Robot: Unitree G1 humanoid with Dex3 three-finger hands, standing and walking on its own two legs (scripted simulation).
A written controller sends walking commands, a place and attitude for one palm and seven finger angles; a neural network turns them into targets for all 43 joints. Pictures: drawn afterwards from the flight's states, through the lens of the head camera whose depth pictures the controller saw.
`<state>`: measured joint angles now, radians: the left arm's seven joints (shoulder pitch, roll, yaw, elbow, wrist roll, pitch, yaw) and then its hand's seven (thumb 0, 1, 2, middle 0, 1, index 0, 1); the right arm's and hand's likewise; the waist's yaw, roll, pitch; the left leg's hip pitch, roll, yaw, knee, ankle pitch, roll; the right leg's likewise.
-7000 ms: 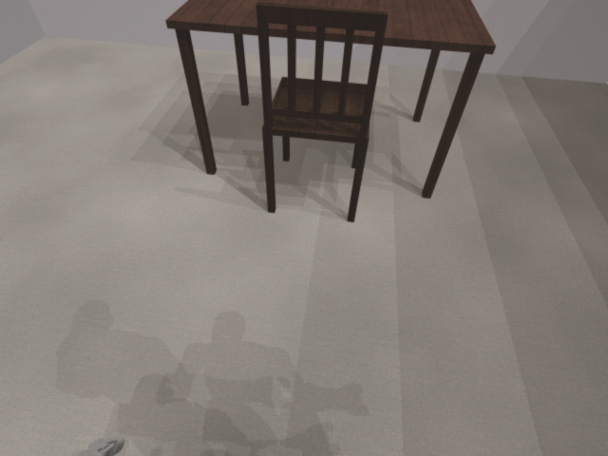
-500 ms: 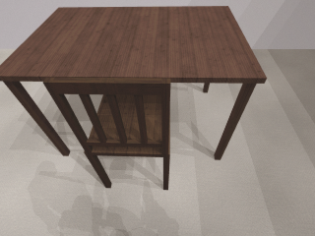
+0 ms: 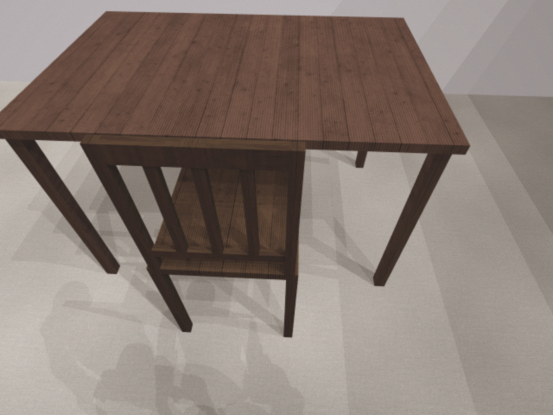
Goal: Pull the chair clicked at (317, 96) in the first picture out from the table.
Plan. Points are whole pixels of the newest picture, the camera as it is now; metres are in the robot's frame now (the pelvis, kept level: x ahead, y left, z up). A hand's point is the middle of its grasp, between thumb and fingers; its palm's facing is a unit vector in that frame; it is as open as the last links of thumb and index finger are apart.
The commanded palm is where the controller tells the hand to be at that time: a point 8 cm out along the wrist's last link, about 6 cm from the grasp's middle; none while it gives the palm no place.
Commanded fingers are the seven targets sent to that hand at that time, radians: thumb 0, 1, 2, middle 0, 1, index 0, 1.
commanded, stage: shuffle to correct the standing spot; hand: left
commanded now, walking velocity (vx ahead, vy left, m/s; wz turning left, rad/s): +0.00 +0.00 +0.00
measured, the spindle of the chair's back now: (209, 213) +0.52 +0.19 -0.09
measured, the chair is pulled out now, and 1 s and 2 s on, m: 0.00 0.00 0.00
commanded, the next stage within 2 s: come to a stop and stand still in 0.50 s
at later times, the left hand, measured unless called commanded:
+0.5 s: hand out of the picture +0.02 +0.21 -0.19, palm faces +0.04 -0.98 -0.19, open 7.4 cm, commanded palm none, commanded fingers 0.00 0.90 0.90 -0.20 -0.30 -0.20 -0.30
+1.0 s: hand out of the picture +0.08 +0.26 -0.19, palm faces +0.07 -0.98 -0.19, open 7.4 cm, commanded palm none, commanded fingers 0.00 0.90 0.90 -0.20 -0.30 -0.20 -0.30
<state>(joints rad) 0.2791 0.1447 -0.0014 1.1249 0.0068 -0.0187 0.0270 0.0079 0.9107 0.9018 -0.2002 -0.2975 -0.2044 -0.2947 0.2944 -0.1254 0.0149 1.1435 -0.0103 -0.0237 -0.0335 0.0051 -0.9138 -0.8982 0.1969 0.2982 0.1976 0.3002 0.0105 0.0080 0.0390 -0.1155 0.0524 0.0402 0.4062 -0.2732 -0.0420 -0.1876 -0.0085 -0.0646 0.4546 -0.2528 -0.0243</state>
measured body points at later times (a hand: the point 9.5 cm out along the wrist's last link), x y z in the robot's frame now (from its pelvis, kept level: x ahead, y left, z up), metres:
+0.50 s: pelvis +0.04 +0.04 -0.01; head +0.07 +0.04 +0.44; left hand +0.02 +0.26 -0.17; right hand +0.00 -0.17 -0.17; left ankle -0.04 +0.14 -0.74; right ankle +0.01 -0.07 -0.72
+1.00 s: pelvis +0.08 +0.08 -0.01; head +0.11 +0.09 +0.44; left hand +0.08 +0.31 -0.17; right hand +0.14 -0.14 -0.16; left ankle +0.13 +0.21 -0.74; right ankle +0.04 -0.02 -0.73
